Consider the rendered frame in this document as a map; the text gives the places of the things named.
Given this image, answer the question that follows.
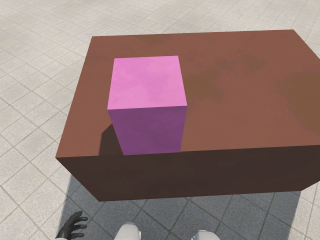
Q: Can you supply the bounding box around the pedestal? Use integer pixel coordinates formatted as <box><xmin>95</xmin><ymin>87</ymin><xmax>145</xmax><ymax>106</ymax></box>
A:
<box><xmin>55</xmin><ymin>29</ymin><xmax>320</xmax><ymax>202</ymax></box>

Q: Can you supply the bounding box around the left robot thigh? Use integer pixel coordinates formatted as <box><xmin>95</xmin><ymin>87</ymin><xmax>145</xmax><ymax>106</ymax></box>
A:
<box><xmin>114</xmin><ymin>224</ymin><xmax>141</xmax><ymax>240</ymax></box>

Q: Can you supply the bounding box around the left robot hand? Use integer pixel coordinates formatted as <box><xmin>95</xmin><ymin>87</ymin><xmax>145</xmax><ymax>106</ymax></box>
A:
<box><xmin>55</xmin><ymin>211</ymin><xmax>88</xmax><ymax>240</ymax></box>

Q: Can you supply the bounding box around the carton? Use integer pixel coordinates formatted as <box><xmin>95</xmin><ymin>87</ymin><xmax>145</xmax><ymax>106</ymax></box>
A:
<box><xmin>107</xmin><ymin>55</ymin><xmax>187</xmax><ymax>156</ymax></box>

